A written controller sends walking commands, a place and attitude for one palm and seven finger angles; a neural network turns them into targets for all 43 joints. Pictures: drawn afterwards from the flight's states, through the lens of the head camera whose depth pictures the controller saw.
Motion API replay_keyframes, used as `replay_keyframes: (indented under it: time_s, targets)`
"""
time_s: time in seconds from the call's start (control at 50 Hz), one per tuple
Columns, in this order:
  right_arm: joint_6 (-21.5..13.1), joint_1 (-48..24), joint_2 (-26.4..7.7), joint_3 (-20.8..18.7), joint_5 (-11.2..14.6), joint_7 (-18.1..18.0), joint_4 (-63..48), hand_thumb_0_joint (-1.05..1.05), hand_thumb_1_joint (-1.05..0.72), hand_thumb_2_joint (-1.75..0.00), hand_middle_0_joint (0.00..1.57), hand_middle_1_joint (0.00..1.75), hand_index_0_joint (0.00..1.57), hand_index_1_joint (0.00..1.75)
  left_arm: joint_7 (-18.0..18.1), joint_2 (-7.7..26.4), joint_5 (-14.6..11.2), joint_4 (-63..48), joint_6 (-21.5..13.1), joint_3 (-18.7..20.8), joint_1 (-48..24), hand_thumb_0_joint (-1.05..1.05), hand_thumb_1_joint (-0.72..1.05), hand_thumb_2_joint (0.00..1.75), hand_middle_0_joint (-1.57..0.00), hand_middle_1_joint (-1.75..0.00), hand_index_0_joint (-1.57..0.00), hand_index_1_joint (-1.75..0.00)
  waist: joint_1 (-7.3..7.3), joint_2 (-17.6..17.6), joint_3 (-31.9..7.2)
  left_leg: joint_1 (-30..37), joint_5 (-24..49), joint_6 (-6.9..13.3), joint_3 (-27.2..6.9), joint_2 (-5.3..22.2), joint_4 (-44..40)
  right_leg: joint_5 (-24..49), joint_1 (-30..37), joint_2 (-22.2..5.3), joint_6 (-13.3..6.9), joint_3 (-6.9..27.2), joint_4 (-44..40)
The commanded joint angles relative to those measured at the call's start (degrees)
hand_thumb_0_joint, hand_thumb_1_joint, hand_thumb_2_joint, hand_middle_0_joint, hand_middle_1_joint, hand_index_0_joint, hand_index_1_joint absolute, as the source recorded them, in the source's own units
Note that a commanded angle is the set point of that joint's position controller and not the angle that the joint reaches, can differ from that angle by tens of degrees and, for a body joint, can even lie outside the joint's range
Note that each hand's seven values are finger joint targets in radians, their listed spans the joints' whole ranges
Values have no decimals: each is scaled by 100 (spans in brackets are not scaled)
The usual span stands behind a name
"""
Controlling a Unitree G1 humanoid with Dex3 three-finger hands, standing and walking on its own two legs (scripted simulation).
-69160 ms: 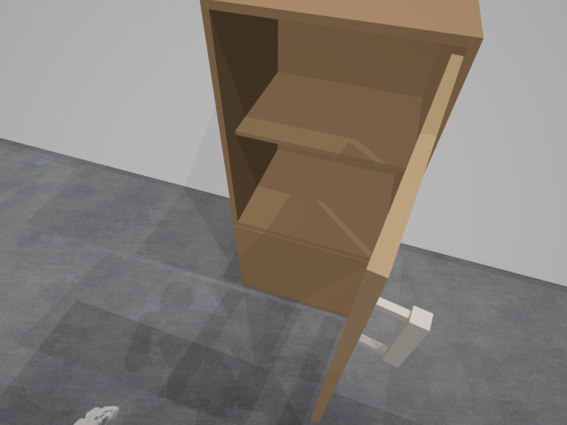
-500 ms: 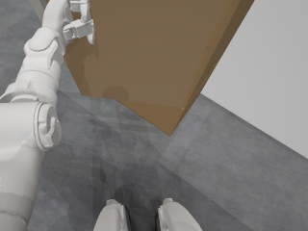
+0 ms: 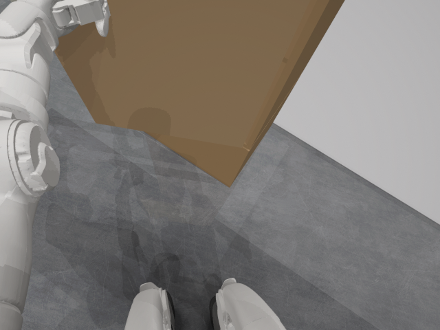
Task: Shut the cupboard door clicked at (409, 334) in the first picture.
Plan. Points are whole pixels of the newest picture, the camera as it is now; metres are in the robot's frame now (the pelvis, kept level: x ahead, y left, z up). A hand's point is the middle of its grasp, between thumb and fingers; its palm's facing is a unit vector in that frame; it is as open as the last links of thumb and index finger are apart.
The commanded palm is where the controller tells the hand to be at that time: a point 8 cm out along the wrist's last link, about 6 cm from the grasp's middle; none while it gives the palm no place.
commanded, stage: push the door shut along its arc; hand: left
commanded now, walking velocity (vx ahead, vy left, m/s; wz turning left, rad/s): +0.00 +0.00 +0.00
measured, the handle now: out of the picture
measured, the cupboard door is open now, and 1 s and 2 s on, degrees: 26 21 21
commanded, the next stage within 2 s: pull the fist back off the door in 0.08 s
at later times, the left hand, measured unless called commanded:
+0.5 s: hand (123, 2) +0.61 +0.05 +0.14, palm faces +0.04 -0.99 -0.10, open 3.1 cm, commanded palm +0.58 +0.09 +0.15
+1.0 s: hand (119, 44) +0.52 +0.06 +0.14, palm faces +0.03 -1.00 +0.01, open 3.1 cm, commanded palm +0.50 +0.10 +0.15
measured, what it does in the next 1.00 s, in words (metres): stands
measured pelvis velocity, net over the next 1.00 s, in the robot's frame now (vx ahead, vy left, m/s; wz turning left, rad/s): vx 0.02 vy -0.01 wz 0.02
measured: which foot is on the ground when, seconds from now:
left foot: down 0.00-1.00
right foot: down 0.00-1.00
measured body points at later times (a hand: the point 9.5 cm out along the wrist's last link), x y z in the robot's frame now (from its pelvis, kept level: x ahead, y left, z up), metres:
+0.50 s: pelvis +0.00 +0.00 +0.00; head +0.16 +0.01 +0.42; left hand +0.60 +0.10 +0.15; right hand -0.08 -0.22 -0.11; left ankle +0.04 +0.10 -0.66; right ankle -0.02 -0.09 -0.66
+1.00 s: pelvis +0.02 -0.01 +0.03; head +0.12 -0.01 +0.47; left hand +0.52 +0.12 +0.14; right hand +0.01 -0.28 -0.09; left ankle +0.04 +0.10 -0.66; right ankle -0.02 -0.09 -0.66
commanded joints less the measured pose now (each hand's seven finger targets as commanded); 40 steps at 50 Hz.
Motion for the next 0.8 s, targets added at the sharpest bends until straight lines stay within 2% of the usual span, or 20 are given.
replay_keyframes:
  time_s: [0.0, 0.04, 0.16, 0.18, 0.2, 0.24, 0.26, 0.3, 0.32, 0.36, 0.4, 0.44, 0.5, 0.54, 0.56, 0.58, 0.64, 0.7, 0.72, 0.78]
  targets:
    - [-116, 1320, -1157, -383, -5, -116, 97, 0, -90, -90, 20, 30, 20, 30, 2, 646, -152, -1281, -357, 81, -3390, 0, 90, 90, -130, -150, -130, -150, -417, 859, -3186, 3434, 2222, 257, -407, -124, 51, 2261, 47, 28, 210, 395, -745]
    - [-164, 1291, -1151, -411, 6, -119, 134, 0, -90, -90, 20, 30, 20, 30, -7, 424, -162, -1480, -419, -59, -3593, 0, 90, 90, -130, -150, -130, -150, -455, 1080, -3365, 3733, 2422, 262, -436, -113, 107, 2264, -206, 36, 213, 378, -669]
    - [-194, 1196, -1141, -440, -30, -119, 260, 0, -90, -90, 20, 30, 20, 30, -10, 43, -134, -1532, -298, -289, -3720, 0, 90, 90, -130, -150, -130, -150, -508, 1052, -3488, 4010, 2630, 245, -503, -120, 174, 2222, -453, 76, 179, 273, -576]
    - [-216, 1586, -900, -357, -43, 21, -37, 0, -90, -90, 20, 30, 20, 30, 1180, 324, -518, -1490, -71, 913, -3818, 0, 90, 90, -130, -150, -130, -150, -384, 1140, -3415, 3454, 2423, 161, -549, 12, 147, 2307, -128, -8, 172, 442, -741]
    - [-229, 1635, -905, -346, -92, 151, -76, 0, -90, -90, 20, 30, 20, 30, 1810, 138, -343, -1377, 16, 774, -3653, 0, 90, 90, -130, -150, -130, -150, -395, 967, -3463, 3235, 2373, 124, -591, -1, 70, 2261, 3, -6, 218, 459, -658]
    - [-198, 1736, -901, -415, -211, 320, -88, 0, -90, -90, 20, 30, 20, 30, 2544, -153, -166, -1406, -24, 813, -3592, 0, 90, 90, -130, -150, -130, -150, -418, 804, -3552, 3339, 2571, 94, -715, 15, 89, 2194, -210, -17, 260, 396, -510]
    - [-175, 1785, -869, -436, -304, 434, -119, 0, -90, -90, 20, 30, 20, 30, 2944, -373, -21, -1574, -86, 784, -3636, 0, 90, 90, -130, -150, -130, -150, -406, 928, -3551, 3360, 2603, 72, -724, -16, 92, 2187, -283, -28, 257, 375, -497]
    - [-155, 1852, -835, -463, -462, 650, -173, 0, -90, -90, 20, 30, 20, 30, 3674, -447, 511, -1876, -410, 701, -3529, 0, 90, 90, -130, -150, -130, -150, -326, 1147, -3615, 3459, 2693, 30, -737, -8, 146, 2137, -450, -46, 241, 333, -421]
    - [-135, 1923, -869, -489, -530, 741, -169, 0, -90, -90, 20, 30, 20, 30, 3832, -379, 752, -1949, -592, 665, -3465, 0, 90, 90, -130, -150, -130, -150, -336, 1034, -3707, 3551, 2848, 34, -793, -22, 142, 2156, -462, -25, 235, 292, -374]
    - [-25, 1960, -923, -549, -529, 837, -213, 0, -90, -90, 20, 30, 20, 30, 3884, -258, 1113, -1886, -754, 490, -3150, 0, 90, 90, -130, -150, -130, -150, -318, 947, -3756, 3563, 2766, 34, -706, -37, 62, 2232, -249, -31, 223, 306, -452]
    - [68, 1918, -939, -570, -467, 871, -291, 0, -90, -90, 20, 30, 20, 30, 3713, -336, 1176, -1827, -743, 296, -2993, 0, 90, 90, -130, -150, -130, -150, -257, 952, -3751, 3525, 2429, 48, -599, -109, -96, 2200, 62, -18, 205, 332, -612]
    - [172, 1911, -972, -567, -371, 818, -354, 0, -90, -90, 20, 30, 20, 30, 3464, -247, 1034, -1708, -599, 305, -2908, 0, 90, 90, -130, -150, -130, -150, -239, 785, -3737, 3437, 2241, 75, -530, -153, -260, 2315, 434, -16, 208, 376, -752]
    - [264, 1830, -964, -535, -257, 694, -462, 0, -90, -90, 20, 30, 20, 30, 3260, -78, 539, -1731, -406, 663, -2816, 0, 90, 90, -130, -150, -130, -150, -119, 413, -3613, 3226, 1857, 108, -410, -223, -551, 2304, 1081, 12, 240, 430, -1066]
    - [246, 1841, -927, -519, -233, 634, -493, 0, -90, -90, 20, 30, 20, 30, 3257, 104, 317, -2005, -579, 961, -2808, 0, 90, 90, -130, -150, -130, -150, -20, 357, -3714, 3311, 2009, 101, -398, -215, -673, 2513, 1324, 6, 247, 458, -1104]
    - [231, 1809, -884, -516, -246, 637, -489, 0, -90, -90, 20, 30, 20, 30, 3276, 28, 267, -2074, -712, 977, -2572, 0, 90, 90, -130, -150, -130, -150, 60, 332, -3649, 3331, 2057, 91, -384, -221, -706, 2562, 1409, 16, 243, 457, -1132]
    - [186, 1787, -846, -521, -259, 657, -488, 0, -90, -90, 20, 30, 20, 30, 3301, -139, 262, -2347, -923, 869, -2569, 0, 90, 90, -130, -150, -130, -150, 48, 353, -3644, 3432, 2118, 92, -364, -212, -710, 2625, 1383, 7, 258, 464, -1140]
    - [139, 1763, -810, -562, -278, 715, -408, 0, -90, -90, 20, 30, 20, 30, 3383, -381, 447, -2330, -1380, 701, -1809, 0, 90, 90, -130, -150, -130, -150, 140, 306, -3291, 3510, 2197, 78, -318, -203, -721, 2659, 1245, -1, 243, 443, -1125]
    - [237, 1738, -845, -609, -244, 755, -430, 0, -90, -90, 20, 30, 20, 30, 3310, -654, 548, -1741, -1212, 507, -586, 0, 90, 90, -130, -150, -130, -150, 280, -98, -2755, 3173, 2010, 95, -158, -267, -914, 2801, 1581, -17, 254, 467, -1293]
    - [280, 1726, -854, -613, -204, 743, -453, 0, -90, -90, 20, 30, 20, 30, 3236, -778, 508, -1686, -1092, 395, -436, 0, 90, 90, -130, -150, -130, -150, 330, -19, -2692, 3218, 2008, 95, -111, -314, -992, 2921, 1739, -34, 244, 485, -1346]
    - [382, 1558, -856, -624, -89, 677, -584, 0, -90, -90, 20, 30, 20, 30, 3073, -1040, 244, -1848, -795, 262, -298, 0, 90, 90, -130, -150, -130, -150, 369, -352, -2511, 3190, 1952, 120, -19, -365, -1148, 3230, 2078, -66, 295, 544, -1531]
